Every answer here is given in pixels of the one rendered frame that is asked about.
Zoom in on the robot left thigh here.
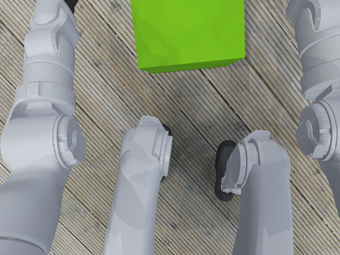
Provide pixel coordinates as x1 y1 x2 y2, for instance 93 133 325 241
101 124 173 255

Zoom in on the carton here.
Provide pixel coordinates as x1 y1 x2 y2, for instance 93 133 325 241
130 0 245 74

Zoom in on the right robot forearm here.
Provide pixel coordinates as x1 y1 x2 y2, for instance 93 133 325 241
286 0 340 101

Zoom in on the robot left hand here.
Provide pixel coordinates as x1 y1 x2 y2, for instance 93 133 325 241
64 0 78 14

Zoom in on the robot left upper arm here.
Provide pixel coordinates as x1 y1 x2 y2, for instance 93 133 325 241
0 114 86 255

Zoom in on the robot right upper arm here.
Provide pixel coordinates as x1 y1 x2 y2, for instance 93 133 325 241
296 98 340 218

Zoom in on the left robot forearm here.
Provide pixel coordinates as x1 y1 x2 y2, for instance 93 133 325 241
0 0 80 164

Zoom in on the robot right shin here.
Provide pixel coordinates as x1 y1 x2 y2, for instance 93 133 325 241
221 130 291 195

